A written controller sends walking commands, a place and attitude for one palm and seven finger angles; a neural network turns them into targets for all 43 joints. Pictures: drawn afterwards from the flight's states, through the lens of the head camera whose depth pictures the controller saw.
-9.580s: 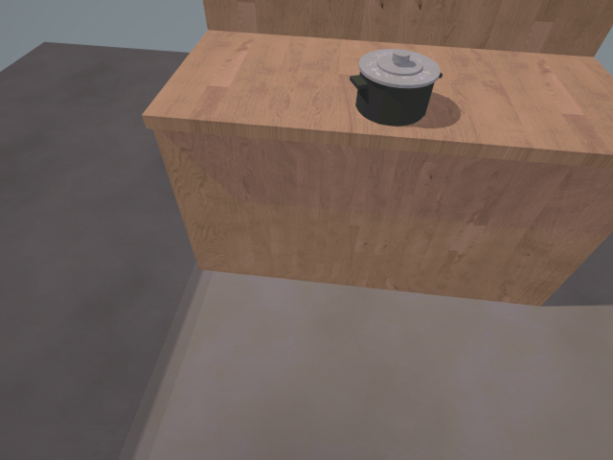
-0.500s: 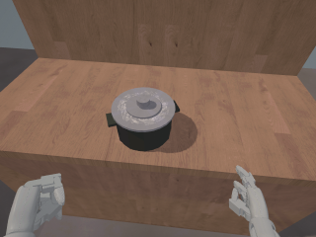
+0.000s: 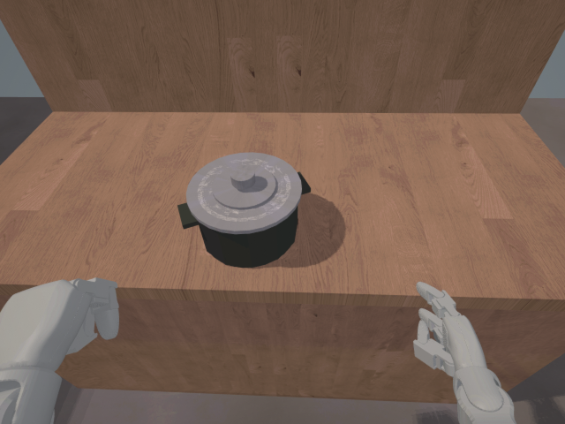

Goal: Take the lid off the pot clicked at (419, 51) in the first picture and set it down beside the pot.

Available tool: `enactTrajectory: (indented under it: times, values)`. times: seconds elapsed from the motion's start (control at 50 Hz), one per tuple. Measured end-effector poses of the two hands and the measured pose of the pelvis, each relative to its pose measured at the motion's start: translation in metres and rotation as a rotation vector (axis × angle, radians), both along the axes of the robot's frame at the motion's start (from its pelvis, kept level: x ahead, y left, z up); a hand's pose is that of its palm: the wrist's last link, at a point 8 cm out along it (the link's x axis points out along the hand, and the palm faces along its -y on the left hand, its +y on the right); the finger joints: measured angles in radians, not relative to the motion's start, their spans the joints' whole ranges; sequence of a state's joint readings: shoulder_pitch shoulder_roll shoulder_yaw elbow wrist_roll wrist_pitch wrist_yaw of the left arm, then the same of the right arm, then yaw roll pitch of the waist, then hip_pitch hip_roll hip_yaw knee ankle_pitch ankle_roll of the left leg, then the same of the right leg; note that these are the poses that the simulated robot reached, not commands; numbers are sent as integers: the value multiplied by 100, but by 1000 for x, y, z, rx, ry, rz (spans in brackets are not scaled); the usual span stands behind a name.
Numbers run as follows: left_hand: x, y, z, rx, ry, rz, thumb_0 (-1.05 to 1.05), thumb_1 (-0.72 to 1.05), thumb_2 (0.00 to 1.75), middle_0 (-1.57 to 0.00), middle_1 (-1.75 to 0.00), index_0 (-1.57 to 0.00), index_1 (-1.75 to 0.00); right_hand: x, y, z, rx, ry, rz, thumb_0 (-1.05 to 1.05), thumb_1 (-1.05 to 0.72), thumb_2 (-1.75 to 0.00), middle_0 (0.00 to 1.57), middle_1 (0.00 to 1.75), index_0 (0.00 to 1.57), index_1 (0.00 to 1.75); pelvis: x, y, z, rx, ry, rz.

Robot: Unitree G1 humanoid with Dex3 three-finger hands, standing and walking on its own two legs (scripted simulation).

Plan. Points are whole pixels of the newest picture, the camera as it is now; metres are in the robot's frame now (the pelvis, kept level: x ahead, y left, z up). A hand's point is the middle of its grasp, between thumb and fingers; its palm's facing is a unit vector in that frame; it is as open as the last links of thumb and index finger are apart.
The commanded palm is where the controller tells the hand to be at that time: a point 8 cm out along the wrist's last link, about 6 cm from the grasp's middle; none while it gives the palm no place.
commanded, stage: reach forward and open the fingers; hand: left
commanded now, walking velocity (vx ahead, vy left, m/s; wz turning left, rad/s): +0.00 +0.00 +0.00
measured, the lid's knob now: (242, 177) +0.47 +0.14 +0.09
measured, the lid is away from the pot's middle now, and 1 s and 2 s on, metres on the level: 0.00 0.00 0.00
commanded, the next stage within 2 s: move the open hand above the knob in 0.90 s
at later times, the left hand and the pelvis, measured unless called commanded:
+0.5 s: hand (85, 311) +0.19 +0.25 +0.13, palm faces -0.14 -0.08 -0.99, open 6.4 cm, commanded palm +0.18 +0.25 +0.19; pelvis -0.03 -0.02 +0.01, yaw +3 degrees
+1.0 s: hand (112, 242) +0.26 +0.24 +0.17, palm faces -0.09 -0.07 -0.99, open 9.9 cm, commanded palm +0.24 +0.23 +0.23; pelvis -0.03 -0.02 +0.00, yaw +3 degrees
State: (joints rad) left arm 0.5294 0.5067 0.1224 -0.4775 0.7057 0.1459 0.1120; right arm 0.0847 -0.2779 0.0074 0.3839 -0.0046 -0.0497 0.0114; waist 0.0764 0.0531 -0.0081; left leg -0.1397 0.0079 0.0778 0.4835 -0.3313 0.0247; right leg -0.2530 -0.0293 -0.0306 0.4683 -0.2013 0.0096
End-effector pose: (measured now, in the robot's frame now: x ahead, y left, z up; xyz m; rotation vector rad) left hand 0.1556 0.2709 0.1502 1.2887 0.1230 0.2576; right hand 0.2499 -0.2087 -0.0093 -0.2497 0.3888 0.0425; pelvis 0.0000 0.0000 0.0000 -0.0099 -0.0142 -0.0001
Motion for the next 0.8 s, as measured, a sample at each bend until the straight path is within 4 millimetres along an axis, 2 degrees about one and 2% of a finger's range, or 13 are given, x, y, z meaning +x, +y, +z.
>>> enactTrajectory:
  times: [0.08,0.3,0.54,0.68,0.8]
  values:
    - [9,-1,4,116,94,-28,1,70,100,-124,-128,-123,-128,2,-4,1,35,14,-14,1,-90,-90,21,30,24,35,-5,-1,1,2,-4,1]
    - [14,-9,16,154,237,-103,0,37,120,-113,-91,-113,-91,1,-3,0,68,14,-6,1,-90,-90,20,30,21,33,-20,-8,5,8,-42,40]
    - [29,-16,35,177,240,-135,0,2,136,-100,-49,-99,-49,-2,0,0,73,18,27,1,-90,-90,20,30,14,28,-36,-20,6,16,-50,54]
    - [46,-23,48,191,216,-147,0,-17,144,-92,-25,-92,-26,-2,-1,0,80,16,37,1,-90,-90,20,30,14,27,-37,-23,6,18,-45,55]
    - [63,-26,56,191,215,-144,0,-26,148,-88,-14,-88,-14,-1,-4,-1,86,14,40,1,-90,-90,20,30,16,29,-35,-25,5,19,-37,55]
